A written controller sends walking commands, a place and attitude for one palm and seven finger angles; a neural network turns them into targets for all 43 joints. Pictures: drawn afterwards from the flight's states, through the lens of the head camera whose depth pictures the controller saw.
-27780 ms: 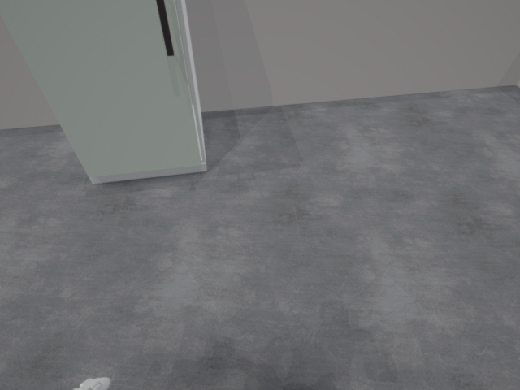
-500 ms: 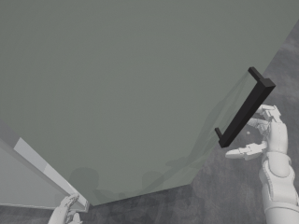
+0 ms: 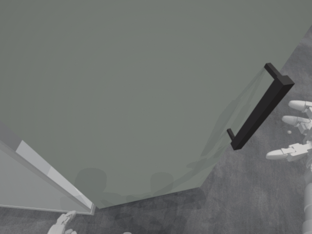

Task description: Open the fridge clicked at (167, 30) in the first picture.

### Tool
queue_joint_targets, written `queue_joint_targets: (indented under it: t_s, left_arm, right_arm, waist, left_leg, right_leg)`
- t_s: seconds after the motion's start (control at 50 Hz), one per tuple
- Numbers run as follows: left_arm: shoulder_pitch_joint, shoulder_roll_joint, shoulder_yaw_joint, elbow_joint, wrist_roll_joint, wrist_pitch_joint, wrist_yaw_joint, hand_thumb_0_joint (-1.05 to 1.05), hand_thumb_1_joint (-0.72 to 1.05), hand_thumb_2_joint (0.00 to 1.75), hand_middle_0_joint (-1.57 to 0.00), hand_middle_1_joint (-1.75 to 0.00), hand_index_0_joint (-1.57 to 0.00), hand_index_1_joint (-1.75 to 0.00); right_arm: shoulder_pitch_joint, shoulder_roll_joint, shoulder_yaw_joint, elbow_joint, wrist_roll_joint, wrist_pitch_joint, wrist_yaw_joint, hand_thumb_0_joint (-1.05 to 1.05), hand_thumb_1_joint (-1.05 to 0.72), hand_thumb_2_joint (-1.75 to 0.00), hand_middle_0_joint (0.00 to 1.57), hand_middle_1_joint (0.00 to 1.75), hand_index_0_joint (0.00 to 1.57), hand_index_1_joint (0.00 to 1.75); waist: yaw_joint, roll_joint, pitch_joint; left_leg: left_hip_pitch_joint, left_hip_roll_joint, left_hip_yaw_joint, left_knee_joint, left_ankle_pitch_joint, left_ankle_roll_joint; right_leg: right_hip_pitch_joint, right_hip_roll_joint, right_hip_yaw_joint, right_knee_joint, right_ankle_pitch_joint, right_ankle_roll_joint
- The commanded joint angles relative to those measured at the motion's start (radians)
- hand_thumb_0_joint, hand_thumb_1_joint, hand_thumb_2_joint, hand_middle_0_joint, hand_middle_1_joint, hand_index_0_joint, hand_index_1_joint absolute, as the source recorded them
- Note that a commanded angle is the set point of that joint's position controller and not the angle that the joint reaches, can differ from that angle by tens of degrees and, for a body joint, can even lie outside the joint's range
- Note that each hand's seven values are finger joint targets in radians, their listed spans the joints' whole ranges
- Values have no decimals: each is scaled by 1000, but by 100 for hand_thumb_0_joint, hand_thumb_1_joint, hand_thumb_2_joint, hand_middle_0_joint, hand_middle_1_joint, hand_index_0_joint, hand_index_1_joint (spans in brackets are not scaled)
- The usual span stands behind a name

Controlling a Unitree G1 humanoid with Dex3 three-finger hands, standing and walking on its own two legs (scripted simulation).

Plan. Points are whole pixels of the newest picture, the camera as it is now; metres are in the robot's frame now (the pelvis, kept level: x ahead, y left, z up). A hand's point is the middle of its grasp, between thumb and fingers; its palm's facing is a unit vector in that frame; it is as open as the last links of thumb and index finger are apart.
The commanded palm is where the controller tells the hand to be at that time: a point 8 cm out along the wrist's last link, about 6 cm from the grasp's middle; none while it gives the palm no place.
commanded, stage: slip the hand off the handle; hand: right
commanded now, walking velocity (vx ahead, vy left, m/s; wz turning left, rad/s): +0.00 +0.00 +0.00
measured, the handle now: (250, 113) +0.40 -0.20 +0.10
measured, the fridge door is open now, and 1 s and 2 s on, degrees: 74 74 74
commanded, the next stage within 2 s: draw the hand back to the body in 0.68 s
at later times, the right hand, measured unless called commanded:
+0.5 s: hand (309, 170) +0.27 -0.31 +0.08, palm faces +0.27 +0.93 -0.23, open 14.6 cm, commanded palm +0.23 -0.34 +0.09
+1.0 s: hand out of the picture +0.23 -0.29 +0.11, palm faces +0.01 +0.99 -0.13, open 14.6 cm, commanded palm +0.19 -0.34 +0.11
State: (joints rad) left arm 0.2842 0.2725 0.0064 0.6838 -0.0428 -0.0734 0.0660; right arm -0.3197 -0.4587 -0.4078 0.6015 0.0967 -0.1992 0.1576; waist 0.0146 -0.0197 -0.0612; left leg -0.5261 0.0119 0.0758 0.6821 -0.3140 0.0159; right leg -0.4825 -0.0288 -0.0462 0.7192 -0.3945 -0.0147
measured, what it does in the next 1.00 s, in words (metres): stands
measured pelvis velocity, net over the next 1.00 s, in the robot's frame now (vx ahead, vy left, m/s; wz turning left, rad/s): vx -0.01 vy -0.01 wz -0.04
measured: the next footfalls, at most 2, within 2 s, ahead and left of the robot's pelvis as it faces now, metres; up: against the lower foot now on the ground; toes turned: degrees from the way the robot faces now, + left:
none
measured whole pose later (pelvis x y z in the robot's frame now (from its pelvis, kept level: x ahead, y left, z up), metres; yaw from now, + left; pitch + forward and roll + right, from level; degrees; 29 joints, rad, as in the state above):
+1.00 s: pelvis -0.01 -0.01 +0.00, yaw -2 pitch +3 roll +2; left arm 0.21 0.28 -0.04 0.67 -0.07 -0.20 0.12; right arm 0.11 -0.46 -0.40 0.20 0.35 -0.12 0.51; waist -0.03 -0.05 -0.05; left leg -0.38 0.02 0.11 0.65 -0.31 0.01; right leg -0.37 -0.02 -0.01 0.71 -0.39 -0.02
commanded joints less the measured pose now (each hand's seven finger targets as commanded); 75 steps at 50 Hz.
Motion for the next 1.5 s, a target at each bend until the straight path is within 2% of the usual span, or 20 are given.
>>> queue_joint_targets:
  t_s: [0.0,0.16,0.3,0.44,0.5,0.66,0.78,0.8,0.84,0.88,0.98,1.04,1.18,1.28,1.3,1.32,1.34,1.38,1.4,1.48]
  left_arm:
    - [5,152,64,-126,1,-42,7,0,90,90,-20,-30,-20,-30]
    - [-17,149,68,-156,2,-49,2,0,90,90,-20,-30,-20,-30]
    - [-56,132,60,-150,7,-84,10,0,90,90,-20,-30,-20,-30]
    - [-97,126,49,-154,0,-116,21,0,90,90,-20,-30,-20,-30]
    - [-117,129,42,-155,1,-124,30,0,90,90,-20,-30,-20,-30]
    - [-138,114,31,-177,5,-145,28,0,90,90,-20,-30,-20,-30]
    - [-145,122,27,-157,2,-151,47,0,90,90,-20,-30,-20,-30]
    - [-147,140,19,-154,-11,-157,53,0,90,90,-20,-30,-20,-30]
    - [-161,146,23,-161,-21,-170,69,0,90,90,-20,-30,-20,-30]
    - [-172,144,14,-172,-29,-187,73,0,90,90,-20,-30,-20,-30]
    - [-159,160,14,-196,-37,-205,47,0,90,90,-20,-30,-20,-30]
    - [-152,159,21,-228,-42,-215,22,0,90,90,-20,-30,-20,-30]
    - [-149,163,27,-262,-49,-263,12,0,90,90,-20,-30,-20,-30]
    - [-159,164,21,-241,-49,-284,32,0,90,90,-20,-30,-20,-30]
    - [-160,134,13,-198,7,-258,31,0,90,90,-20,-30,-20,-30]
    - [-165,118,9,-195,13,-255,31,0,90,90,-20,-30,-20,-30]
    - [-165,116,9,-186,16,-242,34,0,90,90,-20,-30,-20,-30]
    - [-175,115,12,-173,24,-228,33,0,90,90,-20,-30,-20,-30]
    - [-179,116,15,-160,31,-224,36,0,90,90,-20,-30,-20,-30]
    - [-191,100,18,-143,31,-211,35,0,90,90,-20,-30,-20,-30]
  right_arm:
    - [-219,-263,-71,-223,30,-78,18,0,55,-20,25,115,25,115]
    - [-3,-272,-124,-387,58,-71,-6,0,55,-20,25,115,25,115]
    - [101,-185,-58,-565,64,-93,-27,0,55,-20,25,115,25,115]
    - [169,-132,-10,-633,79,-59,-8,0,55,-20,25,115,25,115]
    - [188,-136,-23,-632,82,-49,-11,0,55,-20,25,115,25,115]
    - [330,-134,-39,-715,94,-33,6,0,55,-20,25,115,25,115]
    - [240,-174,-79,-669,114,-31,27,0,55,-20,25,115,25,115]
    - [232,-140,-13,-647,175,-22,135,0,55,-20,25,115,25,115]
    - [175,-255,-86,-688,220,-13,234,0,55,-20,25,115,25,115]
    - [197,-252,-82,-666,257,6,309,0,55,-20,25,115,25,115]
    - [294,-324,-184,-536,347,25,464,0,55,-20,25,115,25,115]
    - [377,-315,-210,-532,366,52,472,0,55,-20,25,115,25,115]
    - [407,-269,-162,-746,359,74,405,0,55,-20,25,115,25,115]
    - [375,-299,-182,-808,342,83,361,0,37,-29,24,104,24,104]
    - [383,-362,-206,-919,124,83,86,0,33,-31,24,102,24,102]
    - [526,-136,-71,-909,111,97,-30,0,30,-32,24,100,24,100]
    - [595,-107,-48,-935,78,104,-117,0,26,-34,24,98,24,98]
    - [569,-131,-47,-1064,36,91,-223,0,19,-37,24,94,24,94]
    - [566,-146,-57,-1085,22,87,-256,0,15,-39,24,92,24,92]
    - [507,-119,-25,-1104,-17,77,-312,0,1,-46,23,83,23,83]
  waist:
    - [-18,-46,-311]
    - [-43,-35,-282]
    - [-32,-115,-247]
    - [-33,-106,-200]
    - [-35,-45,-165]
    - [-63,-80,-189]
    - [-40,-65,-137]
    - [-2,-50,-179]
    - [-27,-82,-233]
    - [-28,-82,-201]
    - [-38,-6,-131]
    - [-62,-15,-134]
    - [-55,-59,-130]
    - [-55,-69,-120]
    - [-130,-95,-59]
    - [-82,-111,-12]
    - [-90,-97,8]
    - [-88,-133,-43]
    - [-88,-83,-49]
    - [-79,-115,-44]
  left_leg:
    - [225,-18,-56,-62,289,14]
    - [222,-20,-35,-61,271,10]
    - [180,-25,-19,-68,235,11]
    - [153,-19,-6,-72,171,10]
    - [149,-19,-2,-76,143,12]
    - [185,-12,-4,-71,179,14]
    - [151,-10,-11,-81,119,11]
    - [196,-4,-25,-93,138,13]
    - [250,2,-41,-108,162,13]
    - [261,3,-41,-119,178,13]
    - [267,16,-78,-139,177,6]
    - [271,19,-78,-130,193,4]
    - [207,5,-53,-144,95,1]
    - [200,2,-40,-160,32,2]
    - [248,24,-59,-199,56,30]
    - [233,28,-37,-208,59,23]
    - [254,31,-33,-202,66,22]
    - [293,39,-29,-189,79,20]
    - [311,37,-29,-197,93,22]
    - [319,38,-28,-192,100,20]
  right_leg:
    - [90,27,25,-79,378,-24]
    - [102,16,39,-107,408,-12]
    - [180,0,60,-111,492,18]
    - [180,0,82,-126,421,36]
    - [156,2,89,-132,356,31]
    - [158,13,77,-122,384,34]
    - [111,22,69,-112,275,16]
    - [145,18,63,-103,268,-2]
    - [166,22,65,-102,279,-17]
    - [174,22,75,-108,296,-23]
    - [109,22,86,-100,290,-27]
    - [94,21,79,-95,308,-21]
    - [134,11,82,-107,246,-22]
    - [163,6,98,-137,197,-21]
    - [132,1,94,-168,208,-10]
    - [149,-15,95,-211,167,10]
    - [155,-27,98,-226,147,11]
    - [180,-31,102,-248,148,13]
    - [184,-32,94,-248,179,7]
    - [231,-30,97,-277,211,17]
